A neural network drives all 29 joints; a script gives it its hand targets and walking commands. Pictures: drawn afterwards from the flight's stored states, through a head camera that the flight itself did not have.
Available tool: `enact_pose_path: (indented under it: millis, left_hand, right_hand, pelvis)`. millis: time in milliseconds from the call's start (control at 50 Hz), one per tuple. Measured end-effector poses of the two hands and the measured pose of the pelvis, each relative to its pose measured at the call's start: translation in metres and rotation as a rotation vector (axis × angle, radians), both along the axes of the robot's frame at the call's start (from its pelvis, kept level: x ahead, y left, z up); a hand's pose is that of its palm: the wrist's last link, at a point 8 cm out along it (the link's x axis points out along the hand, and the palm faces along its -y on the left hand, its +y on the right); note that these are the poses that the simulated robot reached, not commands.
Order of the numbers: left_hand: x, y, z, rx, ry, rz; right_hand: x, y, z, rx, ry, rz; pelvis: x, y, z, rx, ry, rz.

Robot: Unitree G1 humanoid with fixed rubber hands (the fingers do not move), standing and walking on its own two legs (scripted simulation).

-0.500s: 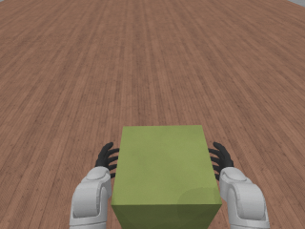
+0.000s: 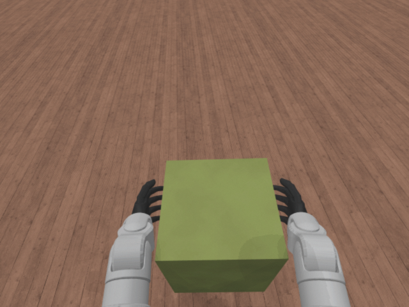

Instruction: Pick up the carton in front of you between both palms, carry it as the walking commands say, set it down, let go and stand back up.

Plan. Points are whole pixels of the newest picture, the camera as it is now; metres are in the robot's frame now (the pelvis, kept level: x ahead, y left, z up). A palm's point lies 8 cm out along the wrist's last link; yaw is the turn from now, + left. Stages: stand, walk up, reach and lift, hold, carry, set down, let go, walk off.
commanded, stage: carry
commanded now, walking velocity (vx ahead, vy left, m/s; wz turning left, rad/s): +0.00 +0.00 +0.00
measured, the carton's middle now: (217, 229) +0.30 +0.00 -0.04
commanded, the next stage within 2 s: none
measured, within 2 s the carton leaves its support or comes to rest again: neither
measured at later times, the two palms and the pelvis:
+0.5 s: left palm (158, 168) +0.40 +0.13 +0.05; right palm (293, 163) +0.41 -0.17 +0.05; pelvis +0.12 -0.03 +0.02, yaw +1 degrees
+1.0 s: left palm (158, 108) +0.63 +0.16 +0.04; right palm (262, 107) +0.62 -0.14 +0.05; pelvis +0.34 +0.03 +0.02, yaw -3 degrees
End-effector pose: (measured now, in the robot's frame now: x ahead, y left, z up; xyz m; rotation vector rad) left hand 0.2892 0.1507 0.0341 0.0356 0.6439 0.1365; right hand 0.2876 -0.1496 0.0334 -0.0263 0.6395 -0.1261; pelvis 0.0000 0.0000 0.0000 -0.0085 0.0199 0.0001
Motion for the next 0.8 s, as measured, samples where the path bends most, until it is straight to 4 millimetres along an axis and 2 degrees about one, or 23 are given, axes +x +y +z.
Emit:
enact_pose_path:
  millis: [100,180,320,400,460,540,600,720,800]
  left_hand:
    - [-0.001,0.001,0.003,-0.001,0.007,0.000]
    - [0.009,-0.001,0.005,0.009,0.027,-0.003]
    - [0.059,-0.018,0.007,0.012,0.012,0.006]
    - [0.076,-0.021,0.006,-0.003,0.039,0.024]
    - [0.092,-0.021,0.012,-0.003,0.038,0.030]
    - [0.130,-0.018,0.024,-0.002,0.006,0.018]
    - [0.163,-0.012,0.025,0.001,0.000,-0.004]
    - [0.239,0.010,0.002,-0.021,0.004,-0.037]
    - [0.272,0.019,-0.011,-0.035,0.064,-0.041]
  right_hand:
    - [0.000,0.001,0.004,-0.001,0.006,0.003]
    - [0.009,-0.001,0.004,-0.002,0.027,0.009]
    - [0.060,-0.017,0.001,0.013,0.013,0.011]
    - [0.084,-0.021,0.006,-0.002,0.038,0.030]
    - [0.103,-0.021,0.013,0.006,0.037,0.033]
    - [0.136,-0.018,0.023,0.012,0.005,0.018]
    - [0.163,-0.012,0.023,0.006,-0.001,0.002]
    - [0.230,0.010,0.007,-0.022,0.004,-0.024]
    - [0.261,0.019,-0.002,-0.026,0.063,-0.036]
  pelvis:
    - [0.004,0.001,0.001,0.000,-0.003,-0.002]
    - [0.020,-0.001,0.004,-0.004,-0.008,-0.006]
    - [0.062,-0.021,0.002,-0.024,0.005,0.013]
    - [0.084,-0.029,0.012,0.004,0.021,0.021]
    - [0.104,-0.029,0.020,0.019,0.031,0.015]
    - [0.137,-0.021,0.024,0.023,0.041,0.005]
    - [0.168,-0.011,0.022,0.019,0.043,-0.002]
    - [0.241,0.019,0.001,0.015,0.022,-0.029]
    - [0.270,0.031,0.008,0.009,0.036,-0.052]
